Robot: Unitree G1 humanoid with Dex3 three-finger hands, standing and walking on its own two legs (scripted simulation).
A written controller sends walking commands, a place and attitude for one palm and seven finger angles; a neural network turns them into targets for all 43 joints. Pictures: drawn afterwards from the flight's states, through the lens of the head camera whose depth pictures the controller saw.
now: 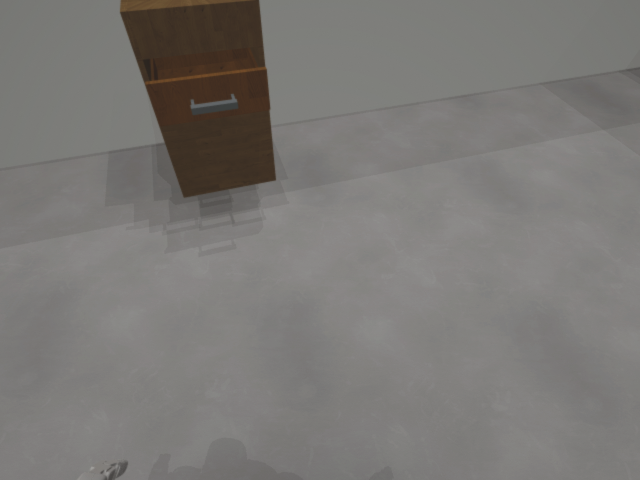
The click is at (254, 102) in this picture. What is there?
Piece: drawer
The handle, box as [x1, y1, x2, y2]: [190, 94, 238, 114]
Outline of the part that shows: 237,102 233,94 231,94 232,98 229,100 201,104 194,104 193,99 191,99 190,105 192,114 238,108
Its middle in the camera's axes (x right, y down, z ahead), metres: -0.36 -0.45 +1.29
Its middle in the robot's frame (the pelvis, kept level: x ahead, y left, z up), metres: +1.23 +0.42 -0.21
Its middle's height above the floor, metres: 0.56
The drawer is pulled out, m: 0.17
